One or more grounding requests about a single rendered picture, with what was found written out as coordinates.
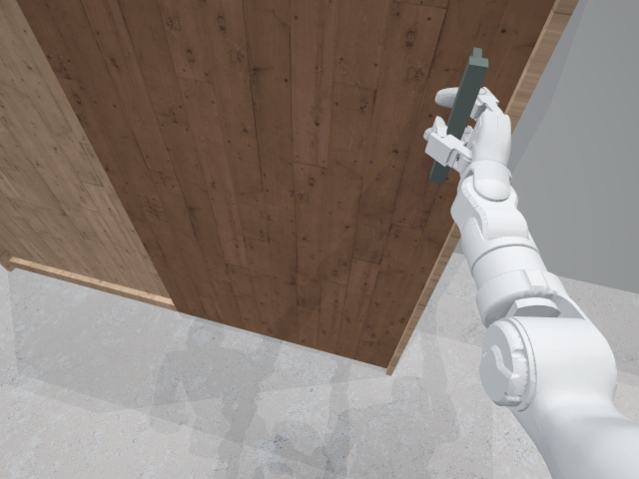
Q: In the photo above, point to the handle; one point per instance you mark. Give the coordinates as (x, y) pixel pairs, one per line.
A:
(467, 93)

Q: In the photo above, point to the robot right forearm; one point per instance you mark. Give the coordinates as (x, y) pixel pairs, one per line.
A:
(503, 259)

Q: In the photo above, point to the wardrobe door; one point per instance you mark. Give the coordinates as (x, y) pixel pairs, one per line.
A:
(57, 204)
(270, 153)

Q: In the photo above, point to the right robot hand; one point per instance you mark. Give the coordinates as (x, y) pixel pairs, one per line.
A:
(490, 140)

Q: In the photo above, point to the robot right upper arm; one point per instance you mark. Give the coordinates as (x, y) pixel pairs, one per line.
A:
(557, 377)

